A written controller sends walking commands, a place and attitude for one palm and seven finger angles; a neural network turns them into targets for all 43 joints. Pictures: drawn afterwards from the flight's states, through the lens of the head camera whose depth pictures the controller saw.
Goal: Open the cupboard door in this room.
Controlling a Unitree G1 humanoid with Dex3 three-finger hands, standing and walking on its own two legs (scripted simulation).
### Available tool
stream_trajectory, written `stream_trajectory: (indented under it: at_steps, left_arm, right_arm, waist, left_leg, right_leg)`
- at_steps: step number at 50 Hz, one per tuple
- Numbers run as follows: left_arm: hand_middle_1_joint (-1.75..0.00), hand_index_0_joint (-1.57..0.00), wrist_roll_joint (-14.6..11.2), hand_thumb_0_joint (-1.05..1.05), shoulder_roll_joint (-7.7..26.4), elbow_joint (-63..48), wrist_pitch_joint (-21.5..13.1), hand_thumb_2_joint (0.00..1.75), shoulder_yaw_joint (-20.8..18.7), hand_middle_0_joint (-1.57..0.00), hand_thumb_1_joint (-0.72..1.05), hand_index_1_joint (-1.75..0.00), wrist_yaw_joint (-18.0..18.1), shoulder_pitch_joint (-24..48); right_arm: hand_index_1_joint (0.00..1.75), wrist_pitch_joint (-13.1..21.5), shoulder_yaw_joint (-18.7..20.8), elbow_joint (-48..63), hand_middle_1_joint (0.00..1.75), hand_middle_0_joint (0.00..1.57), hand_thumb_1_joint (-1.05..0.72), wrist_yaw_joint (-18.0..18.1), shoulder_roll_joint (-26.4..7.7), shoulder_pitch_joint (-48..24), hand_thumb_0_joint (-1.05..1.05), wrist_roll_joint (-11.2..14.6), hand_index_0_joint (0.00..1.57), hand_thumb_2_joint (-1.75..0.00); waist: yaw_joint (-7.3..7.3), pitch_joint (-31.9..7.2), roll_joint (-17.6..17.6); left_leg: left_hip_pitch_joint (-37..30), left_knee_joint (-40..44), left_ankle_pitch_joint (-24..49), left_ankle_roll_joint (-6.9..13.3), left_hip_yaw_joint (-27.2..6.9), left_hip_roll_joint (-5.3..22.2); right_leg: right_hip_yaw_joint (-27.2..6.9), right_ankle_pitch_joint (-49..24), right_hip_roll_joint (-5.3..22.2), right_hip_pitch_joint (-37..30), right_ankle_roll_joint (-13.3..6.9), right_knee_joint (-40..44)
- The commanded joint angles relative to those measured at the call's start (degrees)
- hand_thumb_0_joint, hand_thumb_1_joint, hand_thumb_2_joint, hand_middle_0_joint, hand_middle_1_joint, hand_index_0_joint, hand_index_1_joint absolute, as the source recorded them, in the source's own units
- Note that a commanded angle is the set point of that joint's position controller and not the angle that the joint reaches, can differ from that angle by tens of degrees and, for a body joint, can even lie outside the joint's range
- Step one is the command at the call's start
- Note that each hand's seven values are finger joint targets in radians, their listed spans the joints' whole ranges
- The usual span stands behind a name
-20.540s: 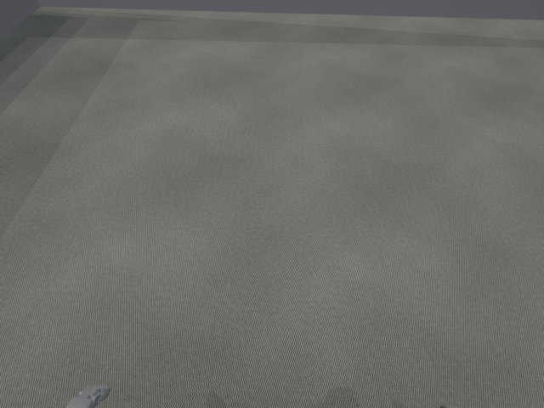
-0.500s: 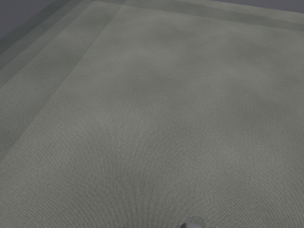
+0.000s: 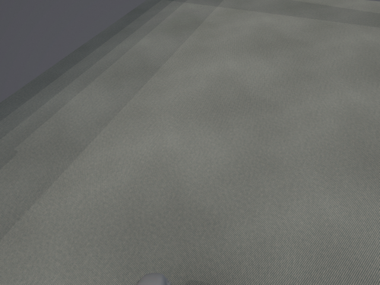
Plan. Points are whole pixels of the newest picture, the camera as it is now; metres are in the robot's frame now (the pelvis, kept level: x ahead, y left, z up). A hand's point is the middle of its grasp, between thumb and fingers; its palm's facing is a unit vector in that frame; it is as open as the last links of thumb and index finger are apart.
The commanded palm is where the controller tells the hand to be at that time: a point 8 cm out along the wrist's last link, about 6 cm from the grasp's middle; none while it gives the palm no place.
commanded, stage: turn or walk to find it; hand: left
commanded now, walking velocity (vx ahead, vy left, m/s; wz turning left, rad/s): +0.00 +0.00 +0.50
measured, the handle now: out of the picture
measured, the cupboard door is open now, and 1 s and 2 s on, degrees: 0 0 0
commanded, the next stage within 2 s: none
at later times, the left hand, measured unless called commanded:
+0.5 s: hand out of the picture +0.01 +0.28 -0.17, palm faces +0.26 -0.93 -0.25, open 7.4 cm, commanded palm none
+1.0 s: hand out of the picture -0.05 +0.19 -0.15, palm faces +0.48 -0.83 -0.27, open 7.4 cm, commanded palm none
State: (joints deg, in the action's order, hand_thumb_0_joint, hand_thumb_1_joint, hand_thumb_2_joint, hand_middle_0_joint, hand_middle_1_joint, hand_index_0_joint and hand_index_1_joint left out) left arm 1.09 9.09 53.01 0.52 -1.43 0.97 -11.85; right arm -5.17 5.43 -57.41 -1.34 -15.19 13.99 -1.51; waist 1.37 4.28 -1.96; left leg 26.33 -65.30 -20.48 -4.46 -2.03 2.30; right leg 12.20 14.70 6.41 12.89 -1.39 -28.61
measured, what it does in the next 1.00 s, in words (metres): steps on the spot, turning left: left foot, then right foot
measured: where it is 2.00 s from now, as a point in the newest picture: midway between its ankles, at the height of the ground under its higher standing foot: outside the picture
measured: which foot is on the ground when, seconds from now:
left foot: up 0.00-0.18, down 0.20-0.70, up 0.72-1.00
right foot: down 0.00-0.20, up 0.22-0.68, down 0.70-1.00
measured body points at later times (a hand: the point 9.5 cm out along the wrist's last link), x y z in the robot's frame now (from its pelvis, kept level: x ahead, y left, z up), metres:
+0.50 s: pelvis -0.02 +0.05 +0.00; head +0.01 +0.08 +0.45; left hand +0.00 +0.33 -0.15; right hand +0.12 -0.17 -0.14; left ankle -0.04 +0.15 -0.74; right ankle +0.00 -0.10 -0.67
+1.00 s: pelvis -0.02 -0.02 +0.00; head +0.03 -0.03 +0.45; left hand -0.07 +0.23 -0.13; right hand +0.13 -0.23 -0.17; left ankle -0.14 +0.13 -0.64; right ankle +0.02 -0.09 -0.74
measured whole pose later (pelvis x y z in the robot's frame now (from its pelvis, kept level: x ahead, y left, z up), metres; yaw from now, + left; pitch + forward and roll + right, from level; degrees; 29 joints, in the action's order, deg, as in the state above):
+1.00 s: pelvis -0.02 -0.02 +0.00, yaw +29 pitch -1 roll +3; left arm 1.0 8.9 52.9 0.2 -1.5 1.1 -12.4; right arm -5.2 5.3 -57.4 -1.2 -15.3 13.1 -1.5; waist 1.2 4.7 -2.3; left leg 27.1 -66.7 -20.0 -4.7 -2.8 2.2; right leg 12.3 16.0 5.8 11.8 -2.2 -28.6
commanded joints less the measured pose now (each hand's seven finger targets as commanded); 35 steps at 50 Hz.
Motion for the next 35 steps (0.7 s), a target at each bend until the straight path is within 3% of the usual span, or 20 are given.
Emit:
stream_trajectory:
  at_steps: [1, 5, 7, 8, 9, 10, 11, 13, 14, 16, 20, 27, 30, 32, 33, 34, 35]
  left_arm:
    - [-0.3, -0.2, 0.57, 0.0, 13.5, -3.0, -0.94, 0.9, -3.92, -0.2, 0.9, -0.3, 1.02, -3.09]
    - [-0.3, -0.2, 0.82, 0.0, 15.52, -1.81, -0.5, 0.9, -4.61, -0.2, 0.9, -0.3, 0.73, -4.42]
    - [-0.3, -0.2, 0.45, 0.0, 15.81, -1.45, -0.24, 0.9, -4.7, -0.2, 0.9, -0.3, 0.51, -3.06]
    - [-0.3, -0.2, 0.0, 0.0, 15.06, -1.5, 0.02, 0.9, -4.67, -0.2, 0.9, -0.3, 0.45, -1.79]
    - [-0.3, -0.2, -0.52, 0.0, 12.62, -2.56, 0.54, 0.9, -4.24, -0.2, 0.9, -0.3, 0.26, -2.6]
    - [-0.3, -0.2, -0.55, 0.0, 8.57, -4.94, 0.84, 0.9, -2.98, -0.2, 0.9, -0.3, -0.11, -0.06]
    - [-0.3, -0.2, -0.14, 0.0, 9.7, -5.4, 1.57, 0.9, -2.74, -0.2, 0.9, -0.3, 0.15, 3.09]
    - [-0.3, -0.2, -0.13, 0.0, 9.62, -4.04, 2.05, 0.9, -3.22, -0.2, 0.9, -0.3, -0.01, 4.75]
    - [-0.3, -0.2, -0.25, 0.0, 10.26, -3.21, 1.89, 0.9, -3.41, -0.2, 0.9, -0.3, -0.38, 4.28]
    - [-0.3, -0.2, -0.24, 0.0, 10.21, -2.12, 1.6, 0.9, -3.37, -0.2, 0.9, -0.3, -0.76, 2.11]
    - [-0.3, -0.2, -0.29, 0.0, 10.27, -2.23, 1.54, 0.9, -3.13, -0.2, 0.9, -0.3, -0.46, 2.19]
    - [-0.3, -0.2, -0.66, 0.0, 9.05, -5.1, 1.22, 0.9, -2.61, -0.2, 0.9, -0.3, 0.03, 6.95]
    - [-0.3, -0.2, -0.99, 0.0, 8.74, -5.14, 0.79, 0.9, -2.44, -0.2, 0.9, -0.3, 0.06, 5.16]
    - [-0.3, -0.2, -1.09, 0.0, 9.24, -4.27, 0.19, 0.9, -2.71, -0.2, 0.9, -0.3, 0.15, 1.29]
    - [-0.3, -0.2, -0.88, 0.0, 10.58, -3.69, -0.4, 0.9, -3.02, -0.2, 0.9, -0.3, 0.25, -1.47]
    - [-0.3, -0.2, -0.15, 0.0, 14.73, -3.39, -1.16, 0.9, -3.77, -0.2, 0.9, -0.3, 0.72, -3.59]
    - [-0.3, -0.2, 0.25, 0.0, 18.7, -3.58, -1.24, 0.9, -4.5, -0.2, 0.9, -0.3, 0.98, -4.35]
  right_arm:
    - [0.3, 1.88, -0.19, 5.71, 0.3, 0.2, -0.9, 0.09, -2.08, -5.39, 0.0, 0.49, 0.2, -0.9]
    - [0.3, 3.07, -1.07, 6.39, 0.3, 0.2, -0.9, 0.38, -1.32, -6.05, 0.0, 1.15, 0.2, -0.9]
    - [0.3, 3.53, -0.97, 5.72, 0.3, 0.2, -0.9, 0.53, -1.86, -2.76, 0.0, 1.11, 0.2, -0.9]
    - [0.3, 3.98, -0.7, 5.09, 0.3, 0.2, -0.9, 0.42, -2.84, -0.08, 0.0, 1.1, 0.2, -0.9]
    - [0.3, 4.6, 0.27, 4.82, 0.3, 0.2, -0.9, 0.51, -7.18, 2.06, 0.0, 0.78, 0.2, -0.9]
    - [0.3, 4.67, 1.61, 4.83, 0.3, 0.2, -0.9, 1.0, -12.86, 4.23, 0.0, 0.48, 0.2, -0.9]
    - [0.3, 3.98, 1.68, 3.84, 0.3, 0.2, -0.9, 1.26, -13.99, 5.37, 0.0, 0.48, 0.2, -0.9]
    - [0.3, 4.22, 0.8, 4.58, 0.3, 0.2, -0.9, 2.31, -10.33, 0.52, 0.0, 0.26, 0.2, -0.9]
    - [0.3, 4.25, 0.25, 5.58, 0.3, 0.2, -0.9, 2.42, -9.04, -2.61, 0.0, 0.22, 0.2, -0.9]
    - [0.3, 4.74, -0.26, 6.12, 0.3, 0.2, -0.9, 2.43, -8.12, -4.05, 0.0, 0.39, 0.2, -0.9]
    - [0.3, 4.95, 0.02, 6.08, 0.3, 0.2, -0.9, 2.29, -8.03, -2.18, 0.0, 0.62, 0.2, -0.9]
    - [0.3, 4.33, 0.79, 6.16, 0.3, 0.2, -0.9, 2.11, -8.28, -0.18, 0.0, 0.03, 0.2, -0.9]
    - [0.3, 4.0, 0.99, 6.79, 0.3, 0.2, -0.9, 2.05, -8.43, -1.74, 0.0, -0.1, 0.2, -0.9]
    - [0.3, 3.88, 1.14, 7.16, 0.3, 0.2, -0.9, 1.92, -8.13, -3.11, 0.0, 0.22, 0.2, -0.9]
    - [0.3, 3.9, 1.1, 7.44, 0.3, 0.2, -0.9, 1.77, -7.11, -3.38, 0.0, 0.6, 0.2, -0.9]
    - [0.3, 4.02, 0.63, 7.78, 0.3, 0.2, -0.9, 1.41, -3.67, -1.93, 0.0, 1.16, 0.2, -0.9]
    - [0.3, 4.0, 0.27, 9.42, 0.3, 0.2, -0.9, 1.42, -1.89, -2.74, 0.0, 0.99, 0.2, -0.9]
  waist:
    - [-3.75, -3.71, 11.3]
    - [-4.54, -6.82, 13.86]
    - [-2.33, -8.45, 12.85]
    - [-0.41, -9.4, 9.29]
    - [0.88, -10.78, -2.36]
    - [2.63, -8.55, -17.51]
    - [3.39, -8.0, -12.32]
    - [1.66, -4.68, -12.68]
    - [0.57, -3.11, -10.44]
    - [-0.85, -3.82, -8.04]
    - [-0.42, -5.71, -4.98]
    - [1.08, -5.18, -6.49]
    - [0.12, -6.45, -7.83]
    - [-1.96, -8.02, -7.04]
    - [-3.35, -8.97, -3.45]
    - [-3.94, -11.24, 7.57]
    - [-4.65, -9.22, 19.75]
  left_leg:
    - [2.77, 10.24, -5.11, -0.17, 2.92, 0.86]
    - [-3.38, 23.53, -7.22, 0.9, 6.31, -0.18]
    - [-9.77, 32.39, -0.08, 1.49, 7.67, -0.85]
    - [-16.38, 40.89, 7.81, 2.02, 6.51, -0.26]
    - [-25.1, 45.71, 15.74, 4.81, -3.22, 6.56]
    - [-28.37, 47.09, 36.3, 11.02, -20.13, 19.99]
    - [-24.56, 46.29, 37.51, 15.02, -17.78, 22.76]
    - [-20.38, 46.53, 32.61, 13.82, -14.07, 16.59]
    - [-18.76, 46.31, 31.64, 13.23, -11.57, 14.43]
    - [-20.18, 45.36, 34.65, 12.14, -8.56, 11.03]
    - [-22.92, 45.4, 35.17, 12.85, -9.43, 10.73]
    - [-21.03, 43.89, 34.2, 14.56, -16.32, 11.01]
    - [-17.42, 41.72, 35.79, 13.86, -18.09, 9.43]
    - [-13.28, 38.61, 32.61, 11.88, -17.76, 7.26]
    - [-9.26, 35.43, 26.01, 9.45, -16.34, 4.76]
    - [0.99, 27.03, 9.76, 5.6, -10.97, -0.52]
    - [8.87, 14.11, -13.59, 2.24, -2.25, -7.35]
  right_leg:
    - [-10.71, -10.99, 15.24, -7.53, -5.98, 10.55]
    - [-8.8, -21.77, 16.18, -9.78, -6.57, 4.96]
    - [-6.09, -21.11, 15.34, -7.47, -4.04, 0.72]
    - [-3.49, -17.82, 13.89, -3.58, -1.35, -4.46]
    - [-0.72, -6.29, 9.0, 6.61, 2.42, -14.38]
    - [-1.14, 21.67, 1.6, 21.64, 6.53, -25.52]
    - [-6.12, 22.63, 1.74, 20.43, 5.73, -31.53]
    - [-9.64, 15.47, 2.1, 21.63, 5.83, -35.54]
    - [-10.19, 12.07, 1.64, 21.16, 5.94, -36.44]
    - [-10.02, 8.54, 0.46, 20.27, 6.37, -36.54]
    - [-10.86, 6.94, -0.31, 19.94, 7.24, -34.66]
    - [-11.39, 11.17, -2.33, 15.83, 6.81, -22.73]
    - [-10.51, 10.45, -4.27, 8.43, 6.02, -12.84]
    - [-9.65, 1.99, -4.94, 0.14, 5.63, -2.57]
    - [-10.28, -4.47, -3.44, -6.74, 5.39, 5.89]
    - [-20.02, -7.06, 7.67, -17.44, 2.65, 10.84]
    - [-32.87, -15.68, 21.14, -16.5, -4.2, 11.39]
